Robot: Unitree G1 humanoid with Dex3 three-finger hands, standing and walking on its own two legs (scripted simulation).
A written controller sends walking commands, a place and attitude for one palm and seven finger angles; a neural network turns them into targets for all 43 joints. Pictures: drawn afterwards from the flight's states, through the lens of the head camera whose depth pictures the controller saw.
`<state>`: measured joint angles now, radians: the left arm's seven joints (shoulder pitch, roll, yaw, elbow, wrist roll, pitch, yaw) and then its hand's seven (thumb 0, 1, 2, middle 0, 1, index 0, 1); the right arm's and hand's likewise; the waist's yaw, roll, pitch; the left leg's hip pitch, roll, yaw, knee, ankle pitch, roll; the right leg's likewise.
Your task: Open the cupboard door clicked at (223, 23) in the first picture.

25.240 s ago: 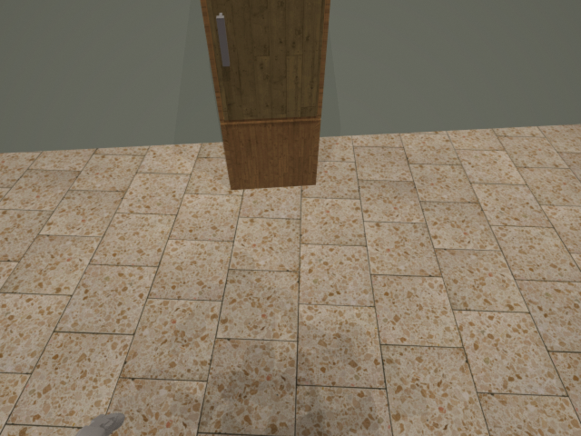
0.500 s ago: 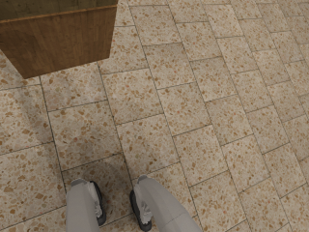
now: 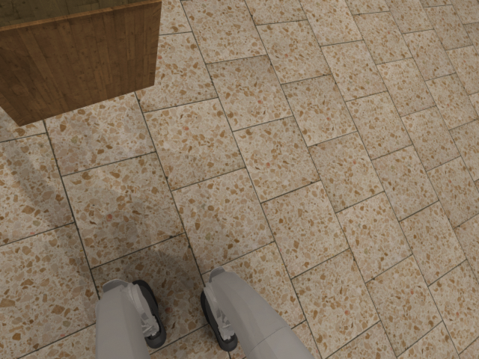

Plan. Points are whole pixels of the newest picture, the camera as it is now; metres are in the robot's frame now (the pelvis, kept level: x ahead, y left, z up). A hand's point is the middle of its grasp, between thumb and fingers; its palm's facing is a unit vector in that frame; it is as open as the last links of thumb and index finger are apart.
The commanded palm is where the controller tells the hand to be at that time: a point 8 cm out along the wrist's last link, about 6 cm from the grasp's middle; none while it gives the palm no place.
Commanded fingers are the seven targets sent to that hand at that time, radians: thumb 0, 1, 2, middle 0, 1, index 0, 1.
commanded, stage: move the hooked fingers beside the handle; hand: left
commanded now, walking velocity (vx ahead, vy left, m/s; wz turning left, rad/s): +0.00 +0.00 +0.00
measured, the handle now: out of the picture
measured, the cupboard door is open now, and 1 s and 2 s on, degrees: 0 0 0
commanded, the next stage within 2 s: none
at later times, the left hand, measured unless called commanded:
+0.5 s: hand out of the picture +0.63 +0.31 +0.12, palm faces +0.26 -0.97 +0.02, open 14.0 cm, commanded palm +0.69 +0.27 +0.11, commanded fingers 0.00 -0.50 0.30 -0.30 -1.20 -0.30 -1.20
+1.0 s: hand out of the picture +0.62 +0.32 +0.13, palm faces +0.25 -0.97 +0.01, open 14.0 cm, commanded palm +0.68 +0.29 +0.11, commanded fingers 0.00 -0.50 0.30 -0.30 -1.20 -0.30 -1.20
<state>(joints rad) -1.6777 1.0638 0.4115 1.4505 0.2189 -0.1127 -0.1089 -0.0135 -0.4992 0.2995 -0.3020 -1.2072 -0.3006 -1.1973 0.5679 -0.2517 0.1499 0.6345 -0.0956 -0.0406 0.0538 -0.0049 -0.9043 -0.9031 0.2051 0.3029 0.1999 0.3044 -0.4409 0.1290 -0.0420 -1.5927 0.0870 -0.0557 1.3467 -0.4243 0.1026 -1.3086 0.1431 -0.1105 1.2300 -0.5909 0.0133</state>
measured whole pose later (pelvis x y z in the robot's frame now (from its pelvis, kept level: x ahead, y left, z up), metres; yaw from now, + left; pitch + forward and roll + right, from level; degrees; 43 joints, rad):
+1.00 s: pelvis -0.01 +0.00 +0.00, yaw +1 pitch +36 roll -14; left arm -1.60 1.08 0.42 1.41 0.14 -0.12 -0.23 -0.01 -0.50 0.30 -0.30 -1.20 -0.30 -1.20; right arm 0.52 -0.28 0.15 0.65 -0.07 -0.06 0.01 0.00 -0.90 -0.90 0.21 0.30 0.20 0.30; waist -0.39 0.12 -0.05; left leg -1.56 0.08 -0.06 1.32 -0.41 0.10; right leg -1.28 0.14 -0.11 1.21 -0.57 0.02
